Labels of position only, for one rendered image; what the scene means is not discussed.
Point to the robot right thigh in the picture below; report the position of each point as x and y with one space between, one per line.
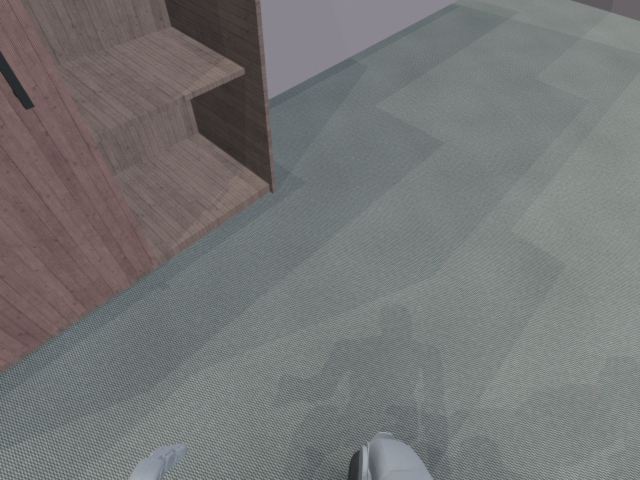
388 459

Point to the wardrobe door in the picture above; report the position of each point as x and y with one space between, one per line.
68 238

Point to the handle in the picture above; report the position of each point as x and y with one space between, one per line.
14 83

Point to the robot left hand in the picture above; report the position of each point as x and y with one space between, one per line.
160 460

